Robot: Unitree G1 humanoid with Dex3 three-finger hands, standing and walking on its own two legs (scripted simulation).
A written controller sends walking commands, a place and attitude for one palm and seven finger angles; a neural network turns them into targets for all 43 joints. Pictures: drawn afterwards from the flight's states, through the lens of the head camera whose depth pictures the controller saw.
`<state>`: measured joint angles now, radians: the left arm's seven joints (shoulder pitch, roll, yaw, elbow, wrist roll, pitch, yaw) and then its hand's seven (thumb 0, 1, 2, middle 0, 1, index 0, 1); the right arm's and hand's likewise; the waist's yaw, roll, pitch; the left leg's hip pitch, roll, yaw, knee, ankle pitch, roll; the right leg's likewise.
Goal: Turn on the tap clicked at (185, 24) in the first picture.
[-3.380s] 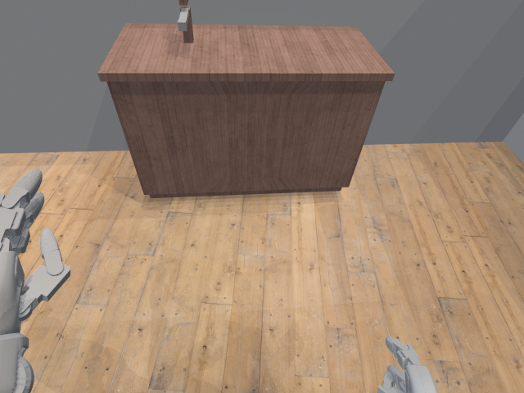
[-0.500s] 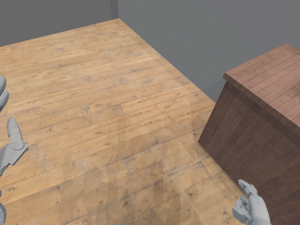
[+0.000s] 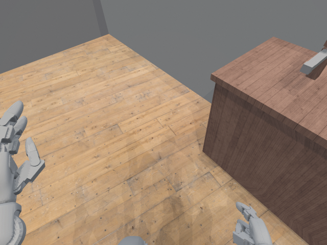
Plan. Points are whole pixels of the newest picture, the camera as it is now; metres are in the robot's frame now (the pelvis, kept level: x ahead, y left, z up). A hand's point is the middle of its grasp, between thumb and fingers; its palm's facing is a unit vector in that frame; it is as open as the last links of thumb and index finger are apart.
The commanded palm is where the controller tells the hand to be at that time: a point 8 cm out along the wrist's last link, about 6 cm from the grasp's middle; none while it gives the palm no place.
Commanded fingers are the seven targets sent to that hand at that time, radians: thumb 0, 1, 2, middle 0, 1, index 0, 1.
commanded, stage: turn to face it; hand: left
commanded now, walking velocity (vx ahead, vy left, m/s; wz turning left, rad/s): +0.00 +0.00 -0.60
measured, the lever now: (307, 68) +0.66 -0.42 +0.08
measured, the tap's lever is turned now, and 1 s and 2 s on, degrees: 0 0 0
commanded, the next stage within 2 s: take the last steps up to it in 1.88 s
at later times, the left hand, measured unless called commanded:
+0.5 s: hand (77, 161) +0.22 +0.17 +0.18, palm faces +0.18 -0.89 -0.41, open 7.4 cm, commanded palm +0.19 +0.21 +0.18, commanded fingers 0.00 0.90 0.90 -0.20 -0.30 -0.20 -0.30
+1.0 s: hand (139, 179) +0.19 +0.05 +0.18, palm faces -0.12 -0.91 -0.40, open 7.4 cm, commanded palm +0.17 +0.12 +0.18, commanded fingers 0.00 0.90 0.90 -0.20 -0.30 -0.20 -0.30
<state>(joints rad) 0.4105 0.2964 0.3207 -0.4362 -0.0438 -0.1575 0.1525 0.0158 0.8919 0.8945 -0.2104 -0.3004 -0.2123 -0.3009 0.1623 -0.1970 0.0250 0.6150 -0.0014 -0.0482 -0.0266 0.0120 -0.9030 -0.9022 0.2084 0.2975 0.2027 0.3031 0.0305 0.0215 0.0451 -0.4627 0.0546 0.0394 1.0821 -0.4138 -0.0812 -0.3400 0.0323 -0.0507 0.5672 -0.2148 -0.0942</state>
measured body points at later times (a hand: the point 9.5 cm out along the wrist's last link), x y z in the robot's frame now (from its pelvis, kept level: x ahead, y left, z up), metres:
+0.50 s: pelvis -0.05 +0.00 +0.00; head -0.04 -0.02 +0.45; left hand +0.20 +0.21 +0.20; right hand +0.05 -0.25 -0.09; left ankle -0.03 +0.15 -0.73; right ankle -0.04 -0.10 -0.70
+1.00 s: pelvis -0.12 -0.03 +0.00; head -0.10 -0.04 +0.45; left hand +0.19 +0.10 +0.20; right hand -0.11 -0.35 -0.07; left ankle -0.05 +0.10 -0.73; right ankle -0.07 -0.12 -0.73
